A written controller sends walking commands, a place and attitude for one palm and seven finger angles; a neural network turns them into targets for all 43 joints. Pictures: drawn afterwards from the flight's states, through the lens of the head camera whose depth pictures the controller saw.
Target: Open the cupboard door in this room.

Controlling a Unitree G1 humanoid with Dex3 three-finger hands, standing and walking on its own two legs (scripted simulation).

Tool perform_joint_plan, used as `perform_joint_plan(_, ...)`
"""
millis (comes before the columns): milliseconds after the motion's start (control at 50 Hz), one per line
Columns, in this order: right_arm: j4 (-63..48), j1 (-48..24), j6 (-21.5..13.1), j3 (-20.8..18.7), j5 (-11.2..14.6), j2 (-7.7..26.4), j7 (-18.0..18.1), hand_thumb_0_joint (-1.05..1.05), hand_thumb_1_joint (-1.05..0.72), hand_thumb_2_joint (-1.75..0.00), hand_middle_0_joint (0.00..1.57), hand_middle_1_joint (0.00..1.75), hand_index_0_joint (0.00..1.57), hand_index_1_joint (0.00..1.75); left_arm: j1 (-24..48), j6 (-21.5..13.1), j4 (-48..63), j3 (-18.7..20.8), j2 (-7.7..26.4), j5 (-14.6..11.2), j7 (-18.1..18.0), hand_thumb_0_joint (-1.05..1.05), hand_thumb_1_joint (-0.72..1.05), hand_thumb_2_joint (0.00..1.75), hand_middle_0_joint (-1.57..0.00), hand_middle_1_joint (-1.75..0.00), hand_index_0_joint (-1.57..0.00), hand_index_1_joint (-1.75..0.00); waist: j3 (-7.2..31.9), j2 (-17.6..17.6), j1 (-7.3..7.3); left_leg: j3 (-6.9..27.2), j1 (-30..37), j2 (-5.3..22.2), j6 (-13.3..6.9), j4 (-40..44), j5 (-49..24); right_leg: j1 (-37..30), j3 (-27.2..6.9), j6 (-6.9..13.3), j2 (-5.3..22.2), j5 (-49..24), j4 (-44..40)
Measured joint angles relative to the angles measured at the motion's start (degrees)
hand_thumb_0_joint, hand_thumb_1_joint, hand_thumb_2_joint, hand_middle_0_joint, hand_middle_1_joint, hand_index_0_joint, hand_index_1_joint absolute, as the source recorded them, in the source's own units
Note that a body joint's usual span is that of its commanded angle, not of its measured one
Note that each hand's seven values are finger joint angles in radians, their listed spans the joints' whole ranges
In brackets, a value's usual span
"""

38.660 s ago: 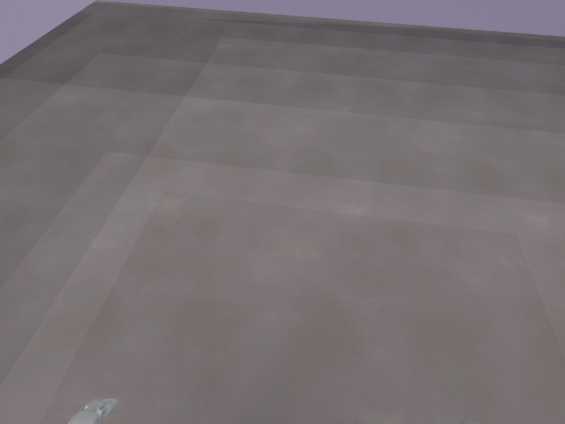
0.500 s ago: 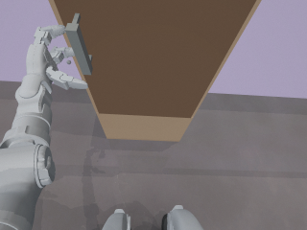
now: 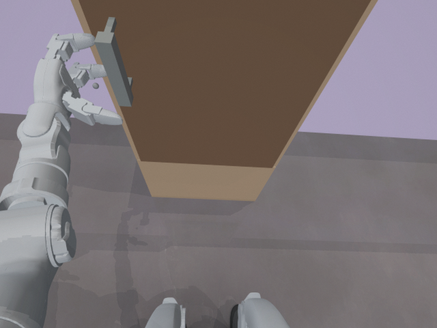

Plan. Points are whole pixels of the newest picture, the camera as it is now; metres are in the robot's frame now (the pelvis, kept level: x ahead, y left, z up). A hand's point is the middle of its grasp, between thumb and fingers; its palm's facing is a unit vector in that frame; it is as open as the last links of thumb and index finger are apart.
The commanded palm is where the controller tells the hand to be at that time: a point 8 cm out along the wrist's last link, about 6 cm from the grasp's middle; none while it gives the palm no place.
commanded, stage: move the hooked fingers beside the handle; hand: left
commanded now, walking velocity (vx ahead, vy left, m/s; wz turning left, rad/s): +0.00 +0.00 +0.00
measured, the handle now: (119, 65) +0.55 +0.16 +0.10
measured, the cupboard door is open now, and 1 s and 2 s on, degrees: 0 0 0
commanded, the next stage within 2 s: none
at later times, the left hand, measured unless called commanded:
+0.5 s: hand (94, 86) +0.50 +0.20 +0.10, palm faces -0.03 -1.00 +0.00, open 15.0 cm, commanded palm +0.49 +0.23 +0.10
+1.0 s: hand (84, 85) +0.50 +0.21 +0.10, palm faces -0.07 -1.00 +0.00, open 14.2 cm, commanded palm +0.49 +0.26 +0.10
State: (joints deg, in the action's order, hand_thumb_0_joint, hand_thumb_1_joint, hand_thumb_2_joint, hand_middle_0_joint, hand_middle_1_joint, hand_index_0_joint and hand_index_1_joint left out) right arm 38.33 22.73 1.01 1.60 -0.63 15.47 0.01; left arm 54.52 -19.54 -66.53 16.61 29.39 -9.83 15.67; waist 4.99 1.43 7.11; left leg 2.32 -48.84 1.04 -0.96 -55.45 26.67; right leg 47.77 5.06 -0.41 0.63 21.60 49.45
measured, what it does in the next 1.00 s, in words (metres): stands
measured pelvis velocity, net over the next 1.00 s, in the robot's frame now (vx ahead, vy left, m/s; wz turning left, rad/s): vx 0.00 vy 0.00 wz -0.05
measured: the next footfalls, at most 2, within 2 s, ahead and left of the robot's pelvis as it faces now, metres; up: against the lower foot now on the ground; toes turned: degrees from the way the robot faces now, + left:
none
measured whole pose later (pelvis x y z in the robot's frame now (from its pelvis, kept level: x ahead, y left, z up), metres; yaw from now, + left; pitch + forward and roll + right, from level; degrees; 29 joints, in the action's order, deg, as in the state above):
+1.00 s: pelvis +0.00 +0.00 +0.00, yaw -3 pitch +20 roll -3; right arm 34.3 22.4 4.1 2.9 0.6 16.3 2.1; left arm 50.4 -18.9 -67.1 26.1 36.3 -8.1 25.2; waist 4.9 1.1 9.3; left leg -0.1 -47.1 2.6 -1.1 -54.3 26.9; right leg 47.4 2.5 -0.4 -1.0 20.8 48.5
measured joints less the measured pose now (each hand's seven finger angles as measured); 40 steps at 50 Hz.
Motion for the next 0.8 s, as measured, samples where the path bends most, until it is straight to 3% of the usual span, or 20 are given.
perform_joint_plan(460,-1.1,-0.4,1.4,0.5,0.5,0.1,0.6,0.01,-0.90,-0.90,0.21,0.30,0.20,0.30,-2.5,-0.2,0.3,3.1,1.1,0.4,2.7,-0.01,-0.50,0.30,-0.30,-1.20,-0.09,-1.15,0.0,0.1,0.30,-1.2,1.6,0.5,-0.1,1.0,0.1,-0.9,-1.2,-0.1,-0.5,-0.2,-0.6)
perform_joint_plan(800,-2.5,-0.7,2.3,1.0,0.9,0.6,1.6,0.01,-0.90,-0.90,0.21,0.30,0.20,0.30,-2.9,0.3,-0.4,7.0,4.9,1.7,6.4,-0.01,-0.50,0.30,-0.30,-1.20,-0.18,-1.16,-0.2,-0.2,1.60,-1.9,1.4,1.2,0.0,1.1,0.1,-0.2,-1.9,0.1,-1.2,-0.5,-0.6)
